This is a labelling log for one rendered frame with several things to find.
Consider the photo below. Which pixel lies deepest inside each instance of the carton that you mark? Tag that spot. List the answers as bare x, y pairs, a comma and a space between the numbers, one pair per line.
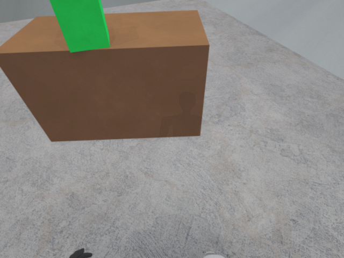
82, 23

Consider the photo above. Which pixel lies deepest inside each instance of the pedestal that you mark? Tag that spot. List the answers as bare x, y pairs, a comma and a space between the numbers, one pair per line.
150, 82

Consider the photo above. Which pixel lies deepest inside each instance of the robot right shin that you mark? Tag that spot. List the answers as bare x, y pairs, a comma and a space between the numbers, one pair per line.
209, 253

